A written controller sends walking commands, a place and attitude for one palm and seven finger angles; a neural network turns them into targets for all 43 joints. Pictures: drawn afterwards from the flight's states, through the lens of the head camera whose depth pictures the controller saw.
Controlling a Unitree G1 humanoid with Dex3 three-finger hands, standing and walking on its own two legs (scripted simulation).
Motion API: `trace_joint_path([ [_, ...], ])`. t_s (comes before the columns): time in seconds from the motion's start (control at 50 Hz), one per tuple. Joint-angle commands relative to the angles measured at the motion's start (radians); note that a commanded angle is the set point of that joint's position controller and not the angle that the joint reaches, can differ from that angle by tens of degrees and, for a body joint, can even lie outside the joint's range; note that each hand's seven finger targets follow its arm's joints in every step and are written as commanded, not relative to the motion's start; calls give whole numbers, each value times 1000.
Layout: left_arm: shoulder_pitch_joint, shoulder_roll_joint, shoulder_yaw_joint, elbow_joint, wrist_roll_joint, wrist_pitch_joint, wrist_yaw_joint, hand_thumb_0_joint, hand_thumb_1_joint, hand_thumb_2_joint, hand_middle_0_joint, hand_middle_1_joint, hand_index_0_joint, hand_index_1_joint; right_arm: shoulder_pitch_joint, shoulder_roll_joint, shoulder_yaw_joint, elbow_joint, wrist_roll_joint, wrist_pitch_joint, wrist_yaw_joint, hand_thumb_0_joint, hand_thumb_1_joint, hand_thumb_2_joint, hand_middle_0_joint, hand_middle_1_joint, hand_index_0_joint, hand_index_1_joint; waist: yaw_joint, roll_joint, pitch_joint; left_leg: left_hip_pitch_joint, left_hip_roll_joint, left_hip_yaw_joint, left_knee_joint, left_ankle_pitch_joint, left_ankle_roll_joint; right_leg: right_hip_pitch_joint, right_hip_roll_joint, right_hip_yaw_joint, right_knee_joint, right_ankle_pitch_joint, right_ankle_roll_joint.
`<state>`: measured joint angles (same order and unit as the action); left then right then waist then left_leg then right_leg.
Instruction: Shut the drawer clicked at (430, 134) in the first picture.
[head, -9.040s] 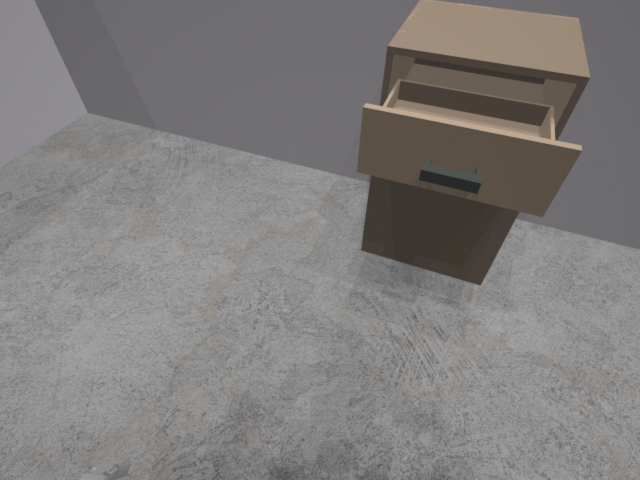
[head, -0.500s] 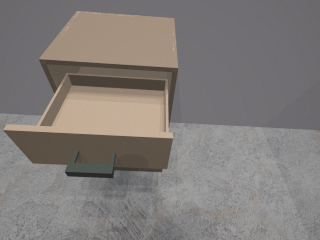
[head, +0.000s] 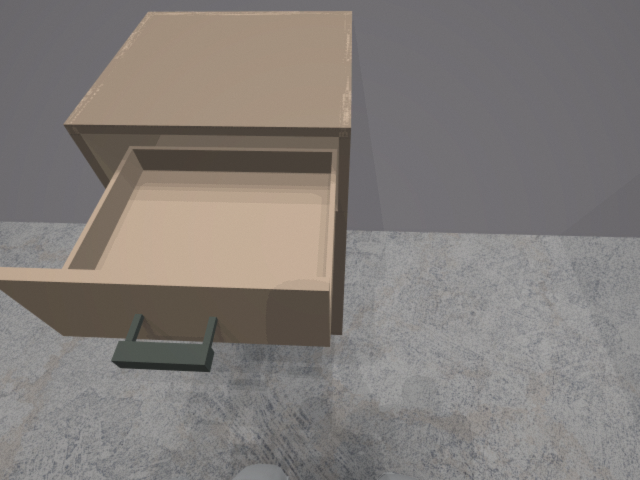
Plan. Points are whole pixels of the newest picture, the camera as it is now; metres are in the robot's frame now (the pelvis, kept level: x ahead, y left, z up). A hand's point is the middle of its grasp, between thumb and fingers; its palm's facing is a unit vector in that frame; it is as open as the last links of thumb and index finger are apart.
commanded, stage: come to a stop and stand still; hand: left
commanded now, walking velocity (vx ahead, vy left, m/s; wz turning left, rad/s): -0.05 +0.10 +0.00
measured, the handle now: (169, 339) +0.30 +0.23 -0.04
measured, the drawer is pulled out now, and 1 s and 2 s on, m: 0.30 0.30 0.30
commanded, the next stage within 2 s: look again from close up in 0.84 s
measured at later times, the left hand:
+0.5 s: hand out of the picture +0.01 +0.28 -0.16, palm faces +0.00 -0.96 -0.27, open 7.4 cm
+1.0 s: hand out of the picture +0.00 +0.26 -0.16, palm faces -0.03 -0.98 -0.21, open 7.4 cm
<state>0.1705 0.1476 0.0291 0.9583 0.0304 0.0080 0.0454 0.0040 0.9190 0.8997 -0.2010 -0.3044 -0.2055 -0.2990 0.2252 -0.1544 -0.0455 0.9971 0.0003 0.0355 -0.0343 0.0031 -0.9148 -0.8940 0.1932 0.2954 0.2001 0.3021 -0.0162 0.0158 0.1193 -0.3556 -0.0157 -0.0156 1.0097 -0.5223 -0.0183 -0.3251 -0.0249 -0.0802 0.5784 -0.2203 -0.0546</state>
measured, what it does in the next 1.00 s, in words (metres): steps on the spot: left foot, then right foot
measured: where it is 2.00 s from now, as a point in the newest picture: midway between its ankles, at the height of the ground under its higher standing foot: outside the picture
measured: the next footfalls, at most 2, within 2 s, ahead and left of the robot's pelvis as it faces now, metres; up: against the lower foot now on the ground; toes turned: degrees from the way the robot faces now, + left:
left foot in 0.18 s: +0.01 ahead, +0.14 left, +0.00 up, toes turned +2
right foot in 0.58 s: +0.03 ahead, -0.05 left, +0.00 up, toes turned -2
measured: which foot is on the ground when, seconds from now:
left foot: up 0.00-0.16, down 0.18-1.00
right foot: down 0.00-0.42, up 0.44-0.56, down 0.58-1.00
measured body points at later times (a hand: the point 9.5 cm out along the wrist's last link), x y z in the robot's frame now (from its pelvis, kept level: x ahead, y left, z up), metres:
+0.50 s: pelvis -0.03 +0.08 +0.00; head -0.05 +0.07 +0.45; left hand +0.01 +0.33 -0.14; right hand +0.00 -0.16 -0.15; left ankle -0.03 +0.14 -0.73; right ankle +0.03 -0.07 -0.72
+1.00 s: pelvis -0.02 +0.09 +0.01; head +0.00 +0.09 +0.46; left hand +0.00 +0.31 -0.15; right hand -0.01 -0.14 -0.15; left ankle -0.03 +0.14 -0.73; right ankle -0.01 -0.05 -0.73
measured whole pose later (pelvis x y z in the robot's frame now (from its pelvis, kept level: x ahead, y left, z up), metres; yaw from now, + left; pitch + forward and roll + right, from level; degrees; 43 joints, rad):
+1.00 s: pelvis -0.02 +0.09 +0.01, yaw -2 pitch +0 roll +0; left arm 0.30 0.16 -0.01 1.04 0.02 0.01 0.05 0.01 0.91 0.90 -0.20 -0.30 -0.20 -0.30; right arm 0.27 -0.17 -0.02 1.08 -0.01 0.00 -0.02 0.01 -0.91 -0.89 0.20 0.30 0.20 0.30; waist 0.00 0.01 0.02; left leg -0.17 -0.08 0.09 0.41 -0.25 0.10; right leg -0.23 -0.04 -0.01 0.46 -0.22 0.03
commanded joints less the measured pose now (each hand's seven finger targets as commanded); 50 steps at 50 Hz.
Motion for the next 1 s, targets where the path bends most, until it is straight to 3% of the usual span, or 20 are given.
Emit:
trace_joint_path([
  [0.0,94,195,48,-55,8,-7,5,0,900,900,-200,-300,-200,-300,125,-16,-2,-18,-6,3,19,0,-900,-900,200,300,200,300,31,-141,-138,45,15,52,-111,16,-19,66,-277,257,-227,351,-177],
  [0.04,114,205,46,-51,8,-2,5,0,900,900,-200,-300,-200,-300,115,-18,-3,-26,-2,-3,21,0,-900,-900,200,300,200,300,39,-154,-155,82,8,75,-229,63,-20,70,-258,261,-228,277,-168],
  [0.1,89,201,44,-53,-2,11,5,0,900,900,-200,-300,-200,-300,175,-21,3,-8,-2,-11,22,0,-900,-900,200,300,200,300,1,-153,-157,253,-1,105,-520,258,-7,-10,-198,226,-200,48,-95],
  [0.12,91,181,39,-54,-7,16,3,0,900,900,-200,-300,-200,-300,192,-33,5,-2,-1,-18,18,0,-900,-900,200,300,200,300,-4,-107,-141,297,17,94,-607,299,0,-40,-163,205,-169,-24,-64],
  [0.14,11,247,5,-89,-20,-14,-4,0,900,900,-200,-300,-200,-300,77,-167,0,-101,-32,-27,20,0,-900,-900,200,300,200,300,-38,131,-50,228,64,-40,-644,323,44,-38,-60,163,-56,-95,2],
  [0.16,77,181,14,-109,-13,5,-2,0,900,900,-200,-300,-200,-300,33,-156,-30,-157,-36,-38,14,0,-900,-900,200,300,200,300,8,210,-218,98,144,-56,-623,82,62,30,-59,85,-11,-245,20],
  [0.22,133,203,12,-92,2,5,-1,0,900,900,-200,-300,-200,-300,-62,-146,-19,-197,-30,-19,25,0,-900,-900,200,300,200,300,40,80,-140,-71,64,-23,-518,-12,58,55,-93,159,-100,-274,8],
  [0.26,112,217,14,-103,2,1,0,0,900,900,-200,-300,-200,-300,27,-126,-12,-179,-30,-15,28,0,-900,-900,200,300,200,300,5,-66,-70,-31,32,-8,-454,13,51,-71,-147,278,-210,-405,-25],
  [0.3,65,215,17,-113,0,0,4,0,900,900,-200,-300,-200,-300,116,-120,-14,-150,-26,-16,27,0,-900,-900,200,300,200,300,-33,-162,-39,56,35,-15,-420,64,51,-206,-164,275,-251,-443,-26],
  [0.34,52,200,11,-122,1,7,3,0,900,900,-200,-300,-200,-300,162,-121,-11,-132,-29,-23,30,0,-900,-900,200,300,200,300,-43,-110,-17,84,55,-36,-505,36,62,-249,-128,224,-207,-428,-16],
  [0.38,80,149,3,-118,-4,15,0,0,900,900,-200,-300,-200,-300,123,-164,-10,-141,-34,-37,29,0,-900,-900,200,300,200,300,-20,105,30,-64,178,-210,-768,-139,96,-169,0,62,14,-268,45],
  [0.4,119,129,0,-94,-2,19,-2,0,900,900,-200,-300,-200,-300,58,-188,-13,-151,-29,-41,25,0,-900,-900,200,300,200,300,11,196,44,-168,231,-274,-857,-190,116,-67,19,29,127,-161,60],
  [0.44,190,115,-4,-54,0,22,-8,0,900,900,-200,-300,-200,-300,-12,-183,-8,-149,-24,-42,21,0,-900,-900,200,300,200,300,60,150,3,-190,209,-218,-844,-79,121,26,8,48,174,-105,63],
  [0.46,195,110,-1,-49,0,20,-11,0,900,900,-200,-300,-200,-300,-14,-178,-7,-142,-23,-42,18,0,-900,-900,200,300,200,300,61,78,-13,-160,201,-192,-815,-23,120,42,3,50,143,-80,64],
  [0.52,173,117,-4,-49,-6,-5,-8,0,900,900,-200,-300,-200,-300,34,-155,1,-107,-15,-51,14,0,-900,-900,200,300,200,300,39,-41,-24,-29,153,-135,-720,132,95,56,-29,111,-88,0,45],
  [0.58,165,126,-14,-42,-10,-12,3,0,900,900,-200,-300,-200,-300,85,-130,9,-68,-12,-66,14,0,-900,-900,200,300,200,300,16,69,-65,96,130,-128,-714,368,57,50,-59,126,-110,63,23],
  [0.6,165,127,-12,-31,-12,-14,4,0,900,900,-200,-300,-200,-300,86,-133,9,-57,-13,-63,12,0,-900,-900,200,300,200,300,15,-4,-108,136,139,-117,-692,424,56,58,-51,128,-105,63,24],
  [0.66,150,119,-15,-21,-13,-12,6,0,900,900,-200,-300,-200,-300,87,-150,3,-37,-13,-64,12,0,-900,-900,200,300,200,300,10,-58,-131,199,146,-109,-692,415,65,44,-59,119,-115,33,33],
  [0.78,159,111,-21,4,-6,-8,6,0,900,900,-200,-300,-200,-300,55,-143,5,-2,-12,-56,15,0,-900,-900,200,300,200,300,19,23,-50,128,148,-134,-781,192,64,40,-58,109,-135,-5,40],
  [0.98,172,110,-26,43,-10,-19,11,0,900,900,-200,-300,-200,-300,75,-123,11,51,-8,-64,10,0,-900,-900,200,300,200,300,11,-16,-77,207,126,-77,-696,418,69,60,-83,135,-169,88,33],
])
